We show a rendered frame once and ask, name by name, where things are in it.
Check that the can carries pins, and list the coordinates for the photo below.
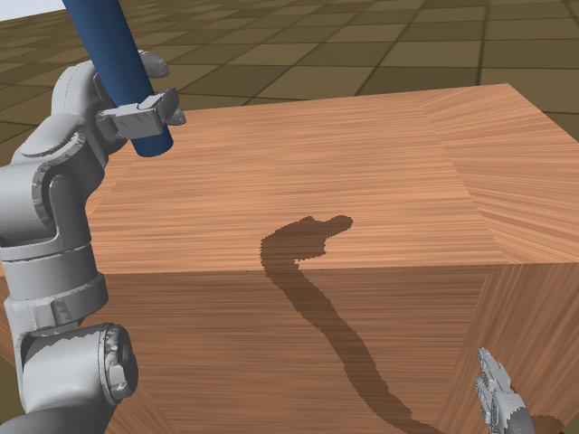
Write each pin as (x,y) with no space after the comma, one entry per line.
(104,32)

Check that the right robot hand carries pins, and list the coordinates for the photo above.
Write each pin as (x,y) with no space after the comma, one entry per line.
(501,408)

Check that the left robot hand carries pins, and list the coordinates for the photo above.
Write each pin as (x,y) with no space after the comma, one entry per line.
(80,91)

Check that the left robot arm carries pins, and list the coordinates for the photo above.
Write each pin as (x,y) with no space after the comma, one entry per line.
(70,381)

